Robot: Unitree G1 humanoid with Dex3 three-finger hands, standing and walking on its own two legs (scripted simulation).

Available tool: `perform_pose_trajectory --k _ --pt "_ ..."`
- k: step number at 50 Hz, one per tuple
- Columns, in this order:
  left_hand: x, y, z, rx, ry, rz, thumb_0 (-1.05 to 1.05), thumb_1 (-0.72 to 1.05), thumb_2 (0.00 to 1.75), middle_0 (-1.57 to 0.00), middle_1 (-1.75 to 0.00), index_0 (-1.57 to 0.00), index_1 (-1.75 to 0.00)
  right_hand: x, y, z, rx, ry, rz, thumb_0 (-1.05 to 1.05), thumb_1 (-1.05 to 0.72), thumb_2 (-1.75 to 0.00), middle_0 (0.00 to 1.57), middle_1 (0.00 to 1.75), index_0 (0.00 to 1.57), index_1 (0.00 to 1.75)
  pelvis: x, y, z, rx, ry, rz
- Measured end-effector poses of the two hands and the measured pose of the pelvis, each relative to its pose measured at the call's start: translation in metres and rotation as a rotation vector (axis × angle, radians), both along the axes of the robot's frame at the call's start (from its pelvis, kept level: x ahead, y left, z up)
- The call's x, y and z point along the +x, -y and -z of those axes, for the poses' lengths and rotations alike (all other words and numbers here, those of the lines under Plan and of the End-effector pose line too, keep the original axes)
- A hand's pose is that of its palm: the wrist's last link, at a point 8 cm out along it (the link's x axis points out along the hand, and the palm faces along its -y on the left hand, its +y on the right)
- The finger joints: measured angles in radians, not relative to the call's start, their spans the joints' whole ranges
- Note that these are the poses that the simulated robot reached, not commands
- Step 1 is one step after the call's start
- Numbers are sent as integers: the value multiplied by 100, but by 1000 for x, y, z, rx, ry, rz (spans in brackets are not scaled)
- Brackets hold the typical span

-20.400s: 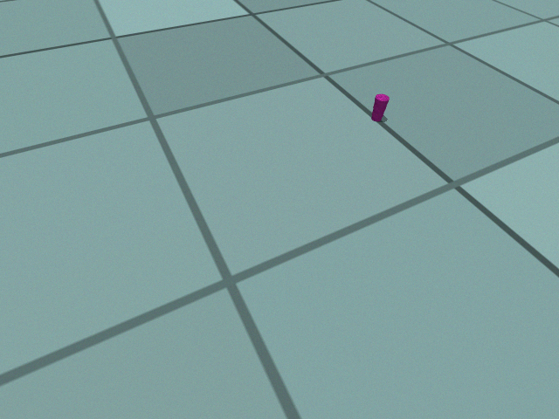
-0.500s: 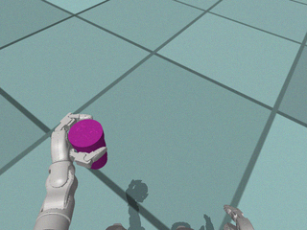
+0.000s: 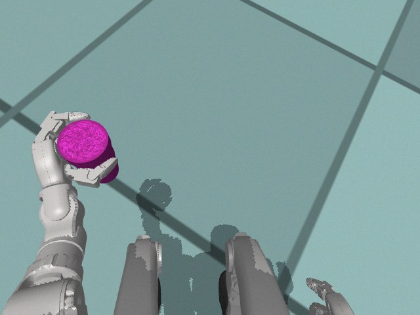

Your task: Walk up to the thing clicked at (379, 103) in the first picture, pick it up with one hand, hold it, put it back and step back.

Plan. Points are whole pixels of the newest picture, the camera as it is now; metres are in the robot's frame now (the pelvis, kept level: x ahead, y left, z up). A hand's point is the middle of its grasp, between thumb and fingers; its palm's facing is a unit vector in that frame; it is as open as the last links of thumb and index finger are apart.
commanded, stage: crouch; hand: left
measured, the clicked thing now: (95, 157) +0.42 +0.21 -0.06
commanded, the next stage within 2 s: lower in 1.12 s
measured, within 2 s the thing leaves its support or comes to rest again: neither
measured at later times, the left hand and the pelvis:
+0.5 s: hand (100, 168) +0.45 +0.25 -0.22, palm faces +0.34 -0.94 -0.05, open 10.9 cm; pelvis -0.04 +0.00 -0.18, yaw -3 degrees
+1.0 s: hand (105, 173) +0.47 +0.26 -0.32, palm faces +0.33 -0.94 -0.04, open 10.9 cm; pelvis -0.05 +0.01 -0.25, yaw -7 degrees
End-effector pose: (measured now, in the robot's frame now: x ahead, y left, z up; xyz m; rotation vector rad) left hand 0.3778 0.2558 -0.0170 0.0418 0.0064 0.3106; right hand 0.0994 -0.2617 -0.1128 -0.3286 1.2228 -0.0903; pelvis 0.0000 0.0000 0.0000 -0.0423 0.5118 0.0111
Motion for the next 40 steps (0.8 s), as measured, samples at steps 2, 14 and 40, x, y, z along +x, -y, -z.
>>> perform_pose_trajectory --k 2,14,40 --pt "4 -3 18 2 -2 -8 0 -50 107 -74 -99 -67 -105 -6 -2 19 8 -18 1 1 -89 -90 20 30 20 30 -4 0 16 -2 -19 3" --pt "21 -21 125 -3 -36 -43 0 -50 107 -73 -100 -67 -105 -50 -2 110 3 -121 -2 1 -89 -90 21 30 20 30 -29 0 106 -12 -75 19" --pt "54 -46 263 -16 -43 -40 0 -49 107 -73 -100 -66 -105 -107 7 203 -111 -271 -56 0 -89 -91 21 30 20 30 -50 -9 228 -79 17 60"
